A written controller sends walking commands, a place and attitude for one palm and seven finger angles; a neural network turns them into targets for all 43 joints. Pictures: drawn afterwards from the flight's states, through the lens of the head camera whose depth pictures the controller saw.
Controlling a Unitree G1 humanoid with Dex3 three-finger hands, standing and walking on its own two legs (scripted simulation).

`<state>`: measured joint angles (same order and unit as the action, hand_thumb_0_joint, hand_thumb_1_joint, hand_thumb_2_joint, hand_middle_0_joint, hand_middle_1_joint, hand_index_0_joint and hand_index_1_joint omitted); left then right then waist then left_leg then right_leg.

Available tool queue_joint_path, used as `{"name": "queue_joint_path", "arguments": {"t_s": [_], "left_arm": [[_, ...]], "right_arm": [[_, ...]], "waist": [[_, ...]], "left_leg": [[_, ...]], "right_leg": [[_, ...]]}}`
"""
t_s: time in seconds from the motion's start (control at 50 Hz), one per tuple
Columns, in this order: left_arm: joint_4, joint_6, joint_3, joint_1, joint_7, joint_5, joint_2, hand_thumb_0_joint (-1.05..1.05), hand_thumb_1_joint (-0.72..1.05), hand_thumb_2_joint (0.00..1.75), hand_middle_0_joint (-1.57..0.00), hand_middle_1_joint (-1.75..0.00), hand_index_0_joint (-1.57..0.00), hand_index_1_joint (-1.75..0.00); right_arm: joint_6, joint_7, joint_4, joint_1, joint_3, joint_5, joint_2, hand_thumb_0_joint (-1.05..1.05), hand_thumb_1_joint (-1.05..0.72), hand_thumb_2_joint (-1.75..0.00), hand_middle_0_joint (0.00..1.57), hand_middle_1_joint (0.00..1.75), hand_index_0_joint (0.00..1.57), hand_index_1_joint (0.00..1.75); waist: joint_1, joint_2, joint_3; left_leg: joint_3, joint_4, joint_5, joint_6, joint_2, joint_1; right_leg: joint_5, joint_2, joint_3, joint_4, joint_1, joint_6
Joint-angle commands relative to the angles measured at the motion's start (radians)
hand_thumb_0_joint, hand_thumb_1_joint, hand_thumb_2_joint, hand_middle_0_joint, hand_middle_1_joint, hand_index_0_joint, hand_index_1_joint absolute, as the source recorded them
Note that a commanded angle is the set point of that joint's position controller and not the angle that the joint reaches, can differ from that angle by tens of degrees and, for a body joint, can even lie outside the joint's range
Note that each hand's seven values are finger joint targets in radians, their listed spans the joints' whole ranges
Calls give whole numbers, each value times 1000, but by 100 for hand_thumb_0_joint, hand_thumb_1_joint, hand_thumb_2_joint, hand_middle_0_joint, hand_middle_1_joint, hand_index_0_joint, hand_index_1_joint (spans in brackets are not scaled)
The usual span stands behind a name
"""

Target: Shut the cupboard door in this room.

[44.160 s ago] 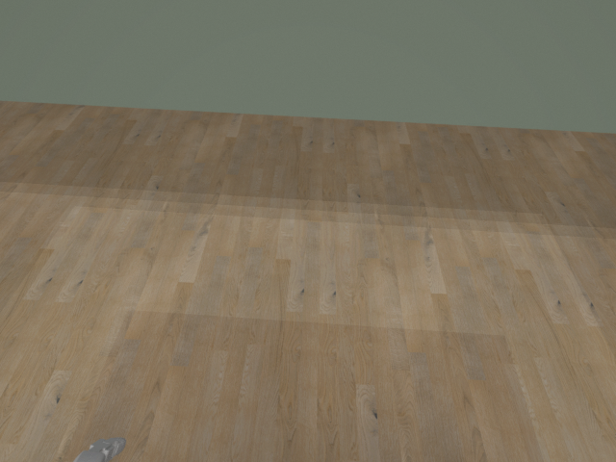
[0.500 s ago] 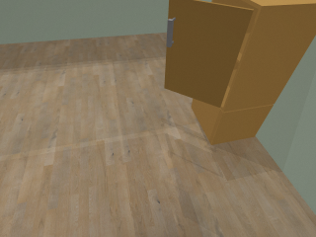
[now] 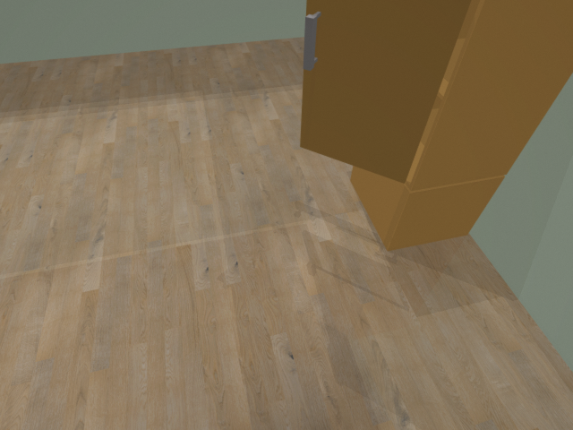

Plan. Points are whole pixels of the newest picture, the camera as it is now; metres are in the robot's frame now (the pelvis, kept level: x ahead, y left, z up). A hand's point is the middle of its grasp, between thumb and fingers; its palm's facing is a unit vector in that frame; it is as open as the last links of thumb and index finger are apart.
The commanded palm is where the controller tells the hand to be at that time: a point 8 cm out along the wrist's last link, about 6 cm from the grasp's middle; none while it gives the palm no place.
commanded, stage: look to check the result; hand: left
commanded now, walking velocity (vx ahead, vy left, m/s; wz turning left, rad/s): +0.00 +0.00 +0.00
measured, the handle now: (313, 41) +1.13 -0.03 +0.05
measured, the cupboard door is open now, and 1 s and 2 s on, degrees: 47 47 47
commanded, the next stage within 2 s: walk to a spot facing it in 0.26 s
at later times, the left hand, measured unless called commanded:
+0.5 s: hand out of the picture +0.04 +0.19 -0.18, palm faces +0.02 -0.97 -0.23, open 7.3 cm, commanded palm none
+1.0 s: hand (113, 417) +0.17 +0.29 -0.17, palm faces +0.28 -0.94 -0.21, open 7.4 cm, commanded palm none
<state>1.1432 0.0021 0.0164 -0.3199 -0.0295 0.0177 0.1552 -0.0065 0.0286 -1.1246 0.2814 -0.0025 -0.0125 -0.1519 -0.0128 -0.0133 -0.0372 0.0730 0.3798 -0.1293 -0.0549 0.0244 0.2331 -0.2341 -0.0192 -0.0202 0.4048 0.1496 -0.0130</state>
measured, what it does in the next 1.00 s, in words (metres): walks ahead, turning left: left foot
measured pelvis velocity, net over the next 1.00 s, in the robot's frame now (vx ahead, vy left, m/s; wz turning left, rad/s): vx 0.14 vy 0.08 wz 0.29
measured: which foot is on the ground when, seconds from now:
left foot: down 0.00-0.54, up 0.56-0.72, down 0.74-1.00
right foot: down 0.00-0.74, up 0.76-1.00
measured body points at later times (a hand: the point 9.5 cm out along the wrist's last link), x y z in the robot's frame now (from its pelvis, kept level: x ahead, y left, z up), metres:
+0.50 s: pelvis +0.02 +0.00 +0.00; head +0.03 +0.00 +0.45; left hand +0.04 +0.24 -0.16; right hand +0.05 -0.25 -0.15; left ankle +0.05 +0.08 -0.74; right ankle -0.01 -0.13 -0.74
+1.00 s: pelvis +0.14 +0.08 +0.00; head +0.18 +0.10 +0.45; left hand +0.16 +0.34 -0.15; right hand +0.19 -0.16 -0.15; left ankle +0.12 +0.14 -0.74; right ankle +0.22 -0.06 -0.67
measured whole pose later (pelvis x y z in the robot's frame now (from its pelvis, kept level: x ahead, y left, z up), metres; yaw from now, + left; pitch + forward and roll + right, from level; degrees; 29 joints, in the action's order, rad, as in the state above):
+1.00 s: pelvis +0.14 +0.08 +0.00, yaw +17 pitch +1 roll +0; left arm 0.96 0.00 0.08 -0.17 0.02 0.04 0.22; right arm 0.05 0.02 -1.03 0.34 -0.02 -0.02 -0.17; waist -0.03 0.02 -0.07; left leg 0.03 0.40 -0.21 -0.09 0.07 0.20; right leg -0.23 -0.10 -0.02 1.03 0.58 -0.05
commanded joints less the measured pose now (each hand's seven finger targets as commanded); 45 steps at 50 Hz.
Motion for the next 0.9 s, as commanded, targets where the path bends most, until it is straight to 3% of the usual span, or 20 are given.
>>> {"name": "queue_joint_path", "arguments": {"t_s": [0.0,0.32,0.38,0.42,0.46,0.5,0.52,0.54,0.58,0.62,0.66,0.68,0.7,0.72,0.74,0.76,0.78,0.8,0.82,0.88], "left_arm": [[-20,-16,9,-62,-5,-1,105,0,90,90,-20,-30,-20,-30],[-28,-25,15,2,-1,0,173,0,90,90,-20,-30,-20,-30],[-23,-21,9,10,-1,-3,153,0,90,90,-20,-30,-20,-30],[-22,-11,9,-20,-2,0,130,0,90,90,-20,-30,-20,-30],[-35,-2,27,-24,5,4,166,0,90,90,-20,-30,-20,-30],[-58,2,51,-33,8,10,206,0,90,90,-20,-30,-20,-30],[-72,1,59,-47,7,13,223,0,90,90,-20,-30,-20,-30],[-85,-7,67,-43,7,14,218,0,90,90,-20,-30,-20,-30],[-102,-26,78,-36,8,17,213,0,90,90,-20,-30,-20,-30],[-116,-35,89,-24,9,20,226,0,90,90,-20,-30,-20,-30],[-135,-37,98,25,14,16,247,0,90,90,-20,-30,-20,-30],[-147,-36,102,45,20,6,255,0,90,90,-20,-30,-20,-30],[-161,-32,94,28,30,-2,223,0,90,90,-20,-30,-20,-30],[-205,-27,78,30,46,-10,147,0,90,90,-20,-30,-20,-30],[-260,-19,70,128,43,-1,160,0,90,90,-20,-30,-20,-30],[-267,-22,75,171,40,7,167,0,90,90,-20,-30,-20,-30],[-264,-30,78,181,42,8,152,0,90,90,-20,-30,-20,-30],[-248,-29,79,164,44,12,141,0,90,90,-20,-30,-20,-30],[-232,-28,75,134,48,15,141,0,90,90,-20,-30,-20,-30],[-220,-22,69,87,49,17,111,0,90,90,-20,-30,-20,-30]], "right_arm": [[12,5,25,41,-24,1,-127,0,-90,-90,20,30,20,30],[22,3,34,-36,-27,4,-195,0,-90,-90,20,30,20,30],[19,1,25,-36,-18,0,-170,0,-90,-90,20,30,20,30],[5,-5,22,-3,-13,-6,-134,0,-90,-90,20,30,20,30],[-4,-11,41,-18,-19,-12,-136,0,-90,-90,20,30,20,30],[-6,-17,72,-27,-25,-15,-123,0,-90,-90,20,30,20,30],[-7,-21,99,-51,-32,-14,-132,0,-90,-90,20,30,20,30],[-4,-25,123,-89,-41,-12,-138,0,-90,-90,20,30,20,30],[7,-32,161,-126,-45,-7,-133,0,-90,-90,20,30,20,30],[15,-43,186,-128,-42,-2,-121,0,-90,-90,20,30,20,30],[23,-50,181,-39,-41,-5,-119,0,-90,-90,20,30,20,30],[28,-50,151,69,-46,-13,-140,0,-90,-90,20,30,20,30],[32,-45,111,207,-60,-21,-197,0,-90,-90,20,30,20,30],[38,-32,89,308,-94,-32,-310,0,-90,-90,20,30,20,30],[27,-15,81,351,-101,-23,-332,0,-90,-90,20,30,20,30],[24,-16,94,293,-92,-19,-305,0,-90,-90,20,30,20,30],[35,-12,128,231,-85,-20,-277,0,-90,-90,20,30,20,30],[43,-8,145,167,-72,-22,-236,0,-90,-90,20,30,20,30],[53,-5,150,125,-66,-19,-212,0,-90,-90,20,30,20,30],[72,4,141,126,-62,-12,-187,0,-90,-90,20,30,20,30]], "waist": [[2,29,-42],[5,24,-5],[3,8,-14],[3,21,-12],[11,71,-66],[27,177,-92],[44,227,-106],[55,224,-133],[48,144,-150],[41,122,-125],[-16,109,-82],[-62,63,-34],[-109,-118,37],[-132,-421,53],[-157,-331,62],[-122,-187,0],[-99,-113,-33],[-64,-83,-52],[-32,-42,-38],[-12,-9,20]], "left_leg": [[-148,-100,-101,7,-126,-58],[-145,-81,55,8,-135,-110],[-146,-83,21,15,-124,-94],[-132,-48,-94,20,-98,-54],[-101,19,-251,25,-58,59],[-29,205,-280,34,-17,199],[-13,344,-331,36,-21,282],[-27,455,-360,37,-53,363],[-60,529,-353,38,-102,447],[-43,442,-365,36,-124,428],[16,257,-264,30,-98,235],[60,179,-162,24,-47,34],[-30,90,-176,-2,-49,-159],[-529,-69,-259,-107,-314,-295],[-712,-188,-332,-164,-395,-283],[-653,-189,-409,-158,-383,-202],[-609,-186,-418,-145,-357,-90],[-552,-194,-400,-128,-325,-1],[-486,-193,-343,-118,-301,8],[-376,-180,-161,-137,-258,-70]], "right_leg": [[-25,-73,81,-103,100,37],[71,-85,87,-127,34,37],[39,-92,73,-127,22,30],[-79,-97,57,-104,12,31],[-273,-138,88,-136,26,57],[-414,-239,180,-198,-19,121],[-433,-303,228,-237,-49,165],[-366,-355,245,-252,-78,201],[-144,-390,193,-220,-154,217],[31,-387,86,-147,-204,185],[107,-344,-41,-32,-122,122],[143,-293,-122,115,-25,84],[112,-201,-191,369,96,43],[-304,-44,-202,694,429,-36],[-373,-27,-45,811,533,-16],[-292,-77,12,851,537,9],[-217,-94,20,861,526,12],[-149,-112,47,837,488,8],[-98,-116,46,803,463,-2],[-16,-101,37,708,468,-25]]}}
